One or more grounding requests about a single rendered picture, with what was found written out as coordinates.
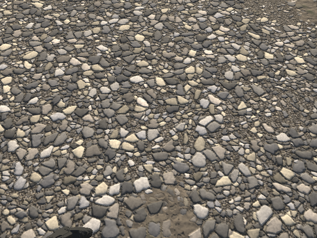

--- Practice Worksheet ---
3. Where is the left robot hand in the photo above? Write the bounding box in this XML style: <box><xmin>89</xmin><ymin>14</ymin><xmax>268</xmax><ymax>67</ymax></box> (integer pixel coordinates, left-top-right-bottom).
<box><xmin>47</xmin><ymin>226</ymin><xmax>93</xmax><ymax>238</ymax></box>

